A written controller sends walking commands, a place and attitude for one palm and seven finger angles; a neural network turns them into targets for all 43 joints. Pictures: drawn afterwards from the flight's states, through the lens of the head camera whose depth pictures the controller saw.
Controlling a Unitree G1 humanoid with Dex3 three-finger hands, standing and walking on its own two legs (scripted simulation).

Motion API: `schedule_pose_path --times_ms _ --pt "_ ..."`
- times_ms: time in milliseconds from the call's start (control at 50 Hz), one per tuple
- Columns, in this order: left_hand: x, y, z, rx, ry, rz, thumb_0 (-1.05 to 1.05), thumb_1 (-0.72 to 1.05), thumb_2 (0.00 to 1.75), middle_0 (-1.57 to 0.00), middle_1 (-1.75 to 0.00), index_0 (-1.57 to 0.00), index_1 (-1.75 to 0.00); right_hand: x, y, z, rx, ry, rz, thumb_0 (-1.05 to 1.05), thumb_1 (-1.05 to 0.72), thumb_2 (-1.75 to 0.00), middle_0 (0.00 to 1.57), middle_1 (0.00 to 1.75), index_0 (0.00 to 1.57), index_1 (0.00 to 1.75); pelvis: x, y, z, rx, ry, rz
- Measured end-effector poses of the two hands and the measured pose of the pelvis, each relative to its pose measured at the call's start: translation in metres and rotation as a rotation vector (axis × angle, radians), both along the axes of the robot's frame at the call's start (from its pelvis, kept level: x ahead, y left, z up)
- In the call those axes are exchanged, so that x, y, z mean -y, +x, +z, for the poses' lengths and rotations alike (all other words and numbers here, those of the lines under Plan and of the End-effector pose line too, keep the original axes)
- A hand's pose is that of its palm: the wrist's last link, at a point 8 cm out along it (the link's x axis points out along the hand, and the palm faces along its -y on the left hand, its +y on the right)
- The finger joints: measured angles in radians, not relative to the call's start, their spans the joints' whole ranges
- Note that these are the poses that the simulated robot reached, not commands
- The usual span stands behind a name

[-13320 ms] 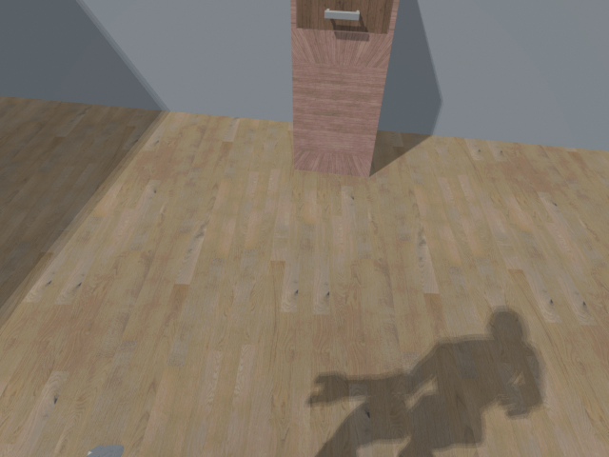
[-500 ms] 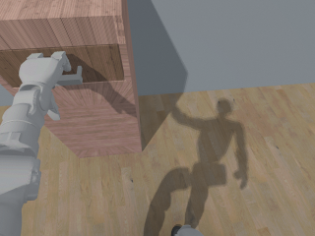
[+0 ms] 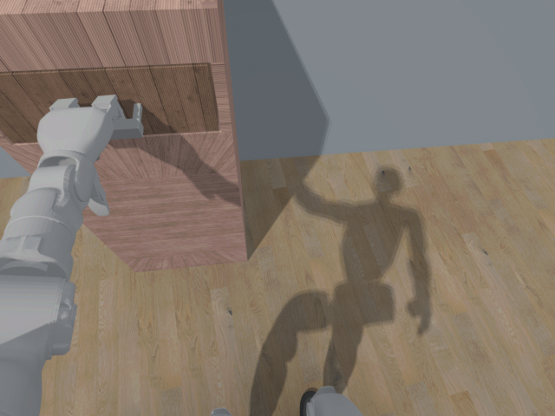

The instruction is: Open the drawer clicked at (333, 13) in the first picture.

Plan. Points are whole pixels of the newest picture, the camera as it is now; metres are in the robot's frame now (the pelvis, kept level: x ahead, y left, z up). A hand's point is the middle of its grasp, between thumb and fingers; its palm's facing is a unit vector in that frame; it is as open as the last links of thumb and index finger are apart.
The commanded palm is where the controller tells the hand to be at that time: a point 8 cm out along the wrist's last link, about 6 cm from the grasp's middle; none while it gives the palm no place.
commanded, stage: lower the fingers behind the handle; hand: left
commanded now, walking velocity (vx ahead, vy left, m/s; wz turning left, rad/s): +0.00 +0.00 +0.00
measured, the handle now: (100, 121) +0.56 +0.25 +0.05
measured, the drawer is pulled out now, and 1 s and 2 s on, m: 0.00 0.00 0.03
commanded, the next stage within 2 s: close the thumb around the handle in 0.62 s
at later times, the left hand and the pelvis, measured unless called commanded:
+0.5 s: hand (98, 159) +0.50 +0.25 +0.03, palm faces -0.08 -0.01 -1.00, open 13.8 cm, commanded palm +0.49 +0.25 +0.07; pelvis -0.01 +0.00 -0.01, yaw +0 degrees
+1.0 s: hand (99, 158) +0.50 +0.25 +0.03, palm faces -0.08 -0.01 -1.00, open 11.6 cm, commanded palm +0.49 +0.24 +0.07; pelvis +0.00 +0.00 -0.01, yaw +0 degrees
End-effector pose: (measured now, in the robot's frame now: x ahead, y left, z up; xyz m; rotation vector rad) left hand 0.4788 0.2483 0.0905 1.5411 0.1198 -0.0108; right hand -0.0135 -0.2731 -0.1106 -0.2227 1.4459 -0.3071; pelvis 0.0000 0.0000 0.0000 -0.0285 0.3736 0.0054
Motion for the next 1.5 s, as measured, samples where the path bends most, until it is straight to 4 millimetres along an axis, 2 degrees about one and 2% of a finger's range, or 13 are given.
schedule_pose_path --times_ms 280,820,980,1340,1500 --pt "0.002 -0.001 -0.009 0.011 0.016 0.016 0.0 -0.49 0.3 -0.28 -1.2 -0.32 -1.2 0.002 -0.008 -0.006 -0.016 0.005 -0.003 0.01 -0.91 -0.9 0.2 0.3 0.2 0.3 0.002 -0.005 -0.006 -0.016 -0.001 -0.002" --pt "0.002 0.003 -0.01 0.005 0.022 0.016 0.0 -0.46 0.31 -0.29 -1.2 -0.32 -1.21 0.004 -0.01 -0.007 -0.027 -0.002 0.002 0.01 -0.91 -0.9 0.2 0.3 0.2 0.3 0.004 -0.004 -0.008 -0.027 -0.001 0.003" --pt "0.002 0.004 -0.009 -0.001 0.026 0.021 0.0 -0.19 0.42 -0.31 -1.23 -0.34 -1.24 0.003 -0.005 -0.007 -0.014 0.003 0.002 0.01 -0.91 -0.9 0.2 0.3 0.2 0.3 0.004 -0.003 -0.007 -0.023 -0.002 0.004" --pt "0.003 0.007 -0.008 -0.003 0.015 0.016 0.0 0.7 0.81 -0.36 -1.33 -0.4 -1.33 0.003 -0.006 -0.006 -0.018 0.0 -0.002 0.01 -0.91 -0.9 0.2 0.3 0.2 0.3 0.003 -0.001 -0.007 -0.026 -0.003 -0.001" --pt "0.003 0.006 -0.009 0.007 0.013 0.013 0.0 0.72 0.8 -0.34 -1.34 -0.38 -1.35 0.002 -0.006 -0.006 -0.023 0.004 -0.011 0.01 -0.91 -0.9 0.2 0.3 0.2 0.3 0.002 0.002 -0.006 -0.024 -0.003 -0.006"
